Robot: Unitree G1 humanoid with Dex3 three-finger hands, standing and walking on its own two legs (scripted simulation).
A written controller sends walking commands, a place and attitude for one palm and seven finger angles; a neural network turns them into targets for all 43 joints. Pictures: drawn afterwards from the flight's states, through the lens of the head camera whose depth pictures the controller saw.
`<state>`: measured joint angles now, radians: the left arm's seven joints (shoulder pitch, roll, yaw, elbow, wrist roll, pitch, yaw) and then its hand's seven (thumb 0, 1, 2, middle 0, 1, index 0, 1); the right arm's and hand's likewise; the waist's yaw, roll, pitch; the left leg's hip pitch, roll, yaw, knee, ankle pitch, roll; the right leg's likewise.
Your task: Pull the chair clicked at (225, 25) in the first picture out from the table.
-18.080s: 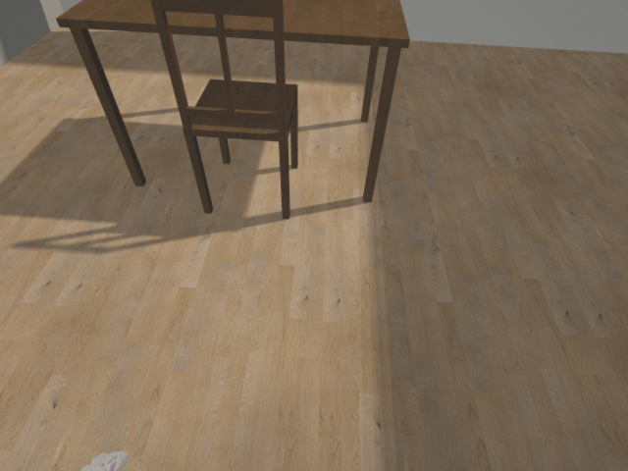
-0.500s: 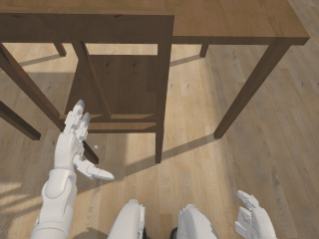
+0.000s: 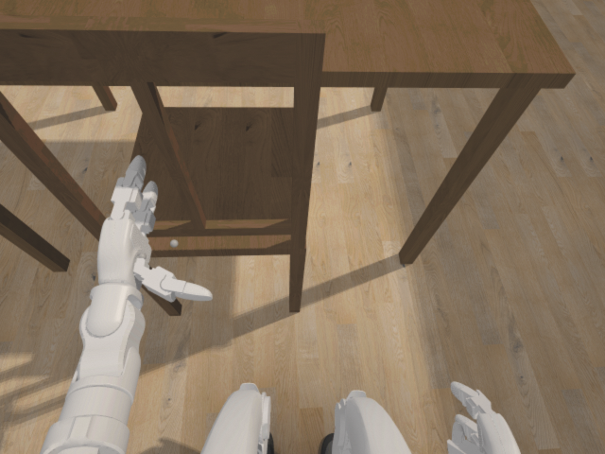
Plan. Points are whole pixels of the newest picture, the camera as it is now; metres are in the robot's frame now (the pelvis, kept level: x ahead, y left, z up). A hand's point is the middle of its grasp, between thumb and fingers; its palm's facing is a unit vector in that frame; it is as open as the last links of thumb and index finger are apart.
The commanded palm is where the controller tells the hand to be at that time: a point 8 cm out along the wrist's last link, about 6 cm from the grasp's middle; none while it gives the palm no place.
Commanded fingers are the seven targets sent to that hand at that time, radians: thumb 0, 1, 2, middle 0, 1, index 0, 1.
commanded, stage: push the fingers through the gap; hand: left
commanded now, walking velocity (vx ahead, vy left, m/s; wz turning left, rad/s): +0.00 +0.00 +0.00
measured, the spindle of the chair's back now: (177, 169) +0.49 +0.20 +0.03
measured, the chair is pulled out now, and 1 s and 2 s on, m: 0.00 0.00 0.00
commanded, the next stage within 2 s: hook a spindle and tug to test in 1.12 s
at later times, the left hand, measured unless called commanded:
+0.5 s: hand (175, 214) +0.41 +0.19 +0.03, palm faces +0.07 -1.00 -0.03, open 16.9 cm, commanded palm +0.39 +0.23 +0.03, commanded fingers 0.00 -0.50 0.30 -0.06 -0.08 -0.06 -0.08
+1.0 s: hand (183, 197) +0.45 +0.19 +0.02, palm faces +0.08 -1.00 -0.03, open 16.9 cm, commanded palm +0.42 +0.23 +0.02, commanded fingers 0.00 -0.50 0.30 -0.06 -0.08 -0.06 -0.08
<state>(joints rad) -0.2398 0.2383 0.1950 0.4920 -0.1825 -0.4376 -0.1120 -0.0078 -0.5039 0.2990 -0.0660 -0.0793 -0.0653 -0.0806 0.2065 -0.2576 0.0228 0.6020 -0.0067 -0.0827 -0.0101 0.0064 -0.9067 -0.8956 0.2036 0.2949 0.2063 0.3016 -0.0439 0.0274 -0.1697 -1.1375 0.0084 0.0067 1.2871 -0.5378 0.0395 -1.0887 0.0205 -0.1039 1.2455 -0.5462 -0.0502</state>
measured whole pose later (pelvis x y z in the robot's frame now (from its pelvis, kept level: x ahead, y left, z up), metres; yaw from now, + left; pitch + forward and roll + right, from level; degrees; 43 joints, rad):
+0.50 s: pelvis +0.00 +0.00 +0.00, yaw -1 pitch +24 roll -3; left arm -0.43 0.28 0.27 0.68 -0.16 -0.46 -0.12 -0.01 -0.50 0.30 -0.06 -0.08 -0.06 -0.08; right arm 0.24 -0.26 0.02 0.62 -0.01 -0.06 0.00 0.00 -0.91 -0.90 0.20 0.29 0.21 0.30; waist -0.07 0.03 -0.16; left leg -1.17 0.01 0.01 1.29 -0.54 0.05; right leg -1.12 0.03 -0.10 1.24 -0.54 -0.04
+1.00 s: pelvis +0.00 +0.01 +0.00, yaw -2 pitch +25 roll -3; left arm -0.54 0.31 0.32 0.83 -0.13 -0.47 -0.11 -0.01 -0.50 0.30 -0.07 -0.08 -0.06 -0.08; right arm 0.28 -0.26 0.02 0.63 -0.02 -0.01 0.02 0.00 -0.91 -0.90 0.20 0.29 0.21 0.30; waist -0.10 0.04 -0.16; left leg -1.19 0.02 0.02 1.29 -0.54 0.05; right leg -1.15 0.03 -0.08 1.24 -0.53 -0.04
